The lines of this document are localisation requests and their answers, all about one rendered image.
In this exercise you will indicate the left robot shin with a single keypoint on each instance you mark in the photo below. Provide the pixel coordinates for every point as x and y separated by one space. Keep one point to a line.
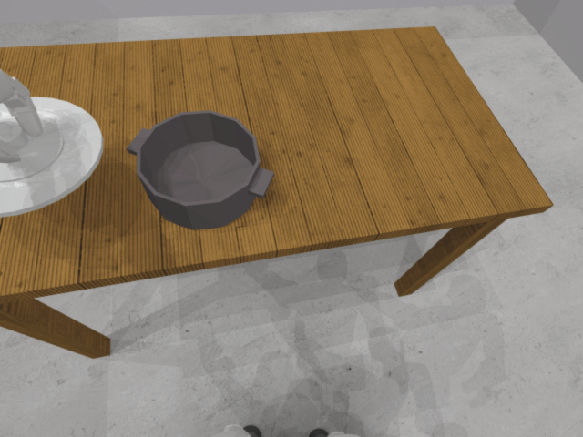
234 428

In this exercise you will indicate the knob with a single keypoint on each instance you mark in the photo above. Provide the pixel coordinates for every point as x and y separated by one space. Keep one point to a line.
13 134

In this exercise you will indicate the lid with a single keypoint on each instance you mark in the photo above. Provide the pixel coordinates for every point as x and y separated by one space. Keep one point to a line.
54 164

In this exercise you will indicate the pot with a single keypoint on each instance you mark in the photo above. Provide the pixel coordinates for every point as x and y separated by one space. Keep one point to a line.
200 169

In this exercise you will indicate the robot left hand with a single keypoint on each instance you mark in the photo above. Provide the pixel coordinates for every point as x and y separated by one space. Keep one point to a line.
17 99

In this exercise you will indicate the table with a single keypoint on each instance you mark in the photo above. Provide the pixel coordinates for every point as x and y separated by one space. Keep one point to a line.
371 134

